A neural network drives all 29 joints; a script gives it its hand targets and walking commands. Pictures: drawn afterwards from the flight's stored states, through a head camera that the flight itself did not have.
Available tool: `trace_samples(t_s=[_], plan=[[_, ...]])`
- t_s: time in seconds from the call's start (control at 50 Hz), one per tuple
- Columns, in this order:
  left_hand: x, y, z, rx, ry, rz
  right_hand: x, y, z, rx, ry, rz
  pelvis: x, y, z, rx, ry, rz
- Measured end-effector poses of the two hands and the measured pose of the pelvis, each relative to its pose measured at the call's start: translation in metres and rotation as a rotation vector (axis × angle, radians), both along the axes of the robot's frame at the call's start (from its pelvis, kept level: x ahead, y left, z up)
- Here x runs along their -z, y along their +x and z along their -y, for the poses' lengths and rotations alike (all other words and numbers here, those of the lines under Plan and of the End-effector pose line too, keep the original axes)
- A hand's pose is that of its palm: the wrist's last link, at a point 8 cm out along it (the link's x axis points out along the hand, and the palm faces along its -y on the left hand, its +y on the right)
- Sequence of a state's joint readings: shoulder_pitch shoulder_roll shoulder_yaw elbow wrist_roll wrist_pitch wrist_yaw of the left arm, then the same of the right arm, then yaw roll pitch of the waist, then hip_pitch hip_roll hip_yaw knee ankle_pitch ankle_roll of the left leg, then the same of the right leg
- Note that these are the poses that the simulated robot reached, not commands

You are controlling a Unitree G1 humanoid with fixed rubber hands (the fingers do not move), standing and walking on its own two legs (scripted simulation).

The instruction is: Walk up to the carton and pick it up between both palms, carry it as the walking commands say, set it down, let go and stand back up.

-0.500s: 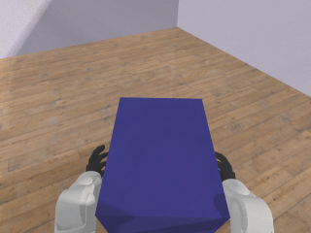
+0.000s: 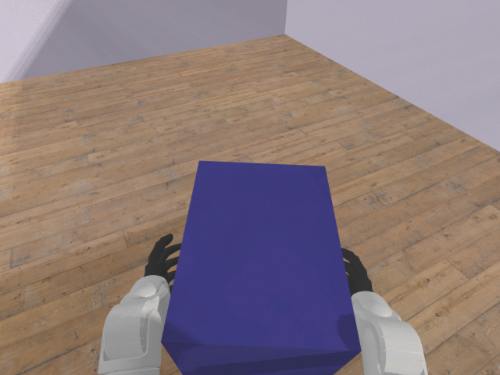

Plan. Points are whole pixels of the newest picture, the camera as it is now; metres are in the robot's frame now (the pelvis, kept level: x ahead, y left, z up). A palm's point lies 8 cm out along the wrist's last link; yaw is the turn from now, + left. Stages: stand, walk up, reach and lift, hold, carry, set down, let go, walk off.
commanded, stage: carry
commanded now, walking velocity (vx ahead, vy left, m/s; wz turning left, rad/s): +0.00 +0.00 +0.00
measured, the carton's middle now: (256, 280) +0.30 +0.02 +0.00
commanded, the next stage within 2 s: none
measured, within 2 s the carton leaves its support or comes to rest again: neither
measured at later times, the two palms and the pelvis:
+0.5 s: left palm (161, 287) +0.25 +0.16 +0.04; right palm (358, 306) +0.25 -0.14 +0.03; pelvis +0.00 +0.00 +0.00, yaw +0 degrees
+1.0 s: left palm (163, 290) +0.25 +0.16 +0.04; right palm (361, 310) +0.24 -0.14 +0.02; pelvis -0.01 +0.00 +0.00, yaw +0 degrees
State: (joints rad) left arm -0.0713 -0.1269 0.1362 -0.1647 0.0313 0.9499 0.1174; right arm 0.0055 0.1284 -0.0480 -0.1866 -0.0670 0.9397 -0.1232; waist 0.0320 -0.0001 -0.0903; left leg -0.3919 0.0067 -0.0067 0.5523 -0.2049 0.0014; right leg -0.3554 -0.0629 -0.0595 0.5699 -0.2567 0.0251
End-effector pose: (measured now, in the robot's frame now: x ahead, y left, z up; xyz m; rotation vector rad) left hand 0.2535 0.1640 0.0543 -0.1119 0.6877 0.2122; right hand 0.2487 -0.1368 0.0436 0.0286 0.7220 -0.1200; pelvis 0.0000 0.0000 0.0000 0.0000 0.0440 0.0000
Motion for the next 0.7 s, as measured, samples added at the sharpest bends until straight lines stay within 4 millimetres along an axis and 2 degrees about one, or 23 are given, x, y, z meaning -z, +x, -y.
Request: trace_samples(t_s=[0.7], plan=[[0.014,0.0,0.004,0.014,0.003,0.009,0.017,-0.003,0.004,0.009,0.009,0.007,0.0,-0.005,0.002,-0.001,0.002,0.01]])
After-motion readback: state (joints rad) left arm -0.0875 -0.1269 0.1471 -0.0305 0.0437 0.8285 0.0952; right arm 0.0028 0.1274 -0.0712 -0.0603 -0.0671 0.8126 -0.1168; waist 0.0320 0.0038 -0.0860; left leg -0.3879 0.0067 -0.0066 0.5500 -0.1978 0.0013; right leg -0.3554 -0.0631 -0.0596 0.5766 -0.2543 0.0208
